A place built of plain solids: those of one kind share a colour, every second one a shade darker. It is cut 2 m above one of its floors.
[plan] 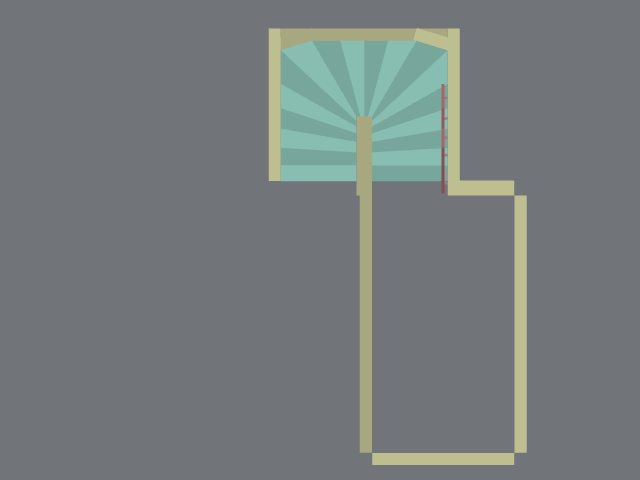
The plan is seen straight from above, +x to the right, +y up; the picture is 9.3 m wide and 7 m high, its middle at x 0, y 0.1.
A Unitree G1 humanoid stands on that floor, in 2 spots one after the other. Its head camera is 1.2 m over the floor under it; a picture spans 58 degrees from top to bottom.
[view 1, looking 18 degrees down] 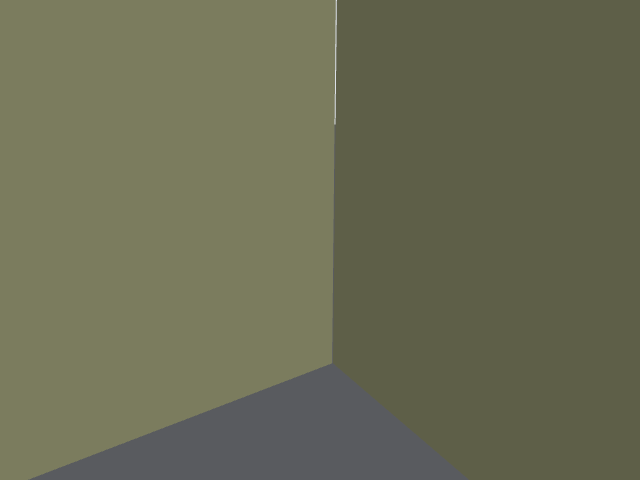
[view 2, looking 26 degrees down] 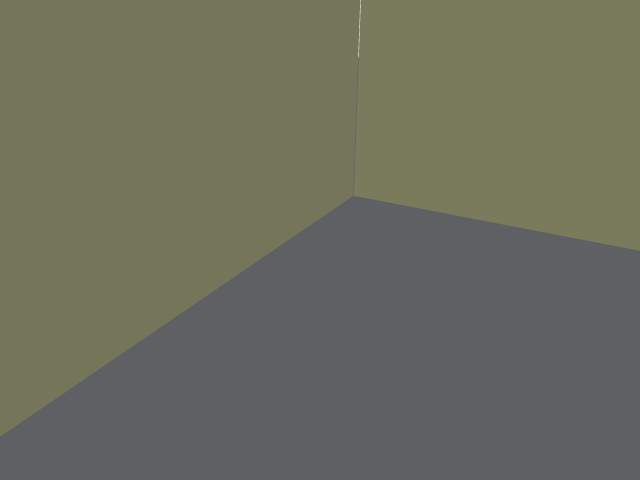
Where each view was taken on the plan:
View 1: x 1.78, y -1.54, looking -123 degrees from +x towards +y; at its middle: wall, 1.84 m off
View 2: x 1.43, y -0.04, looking -60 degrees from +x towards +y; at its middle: ground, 2.74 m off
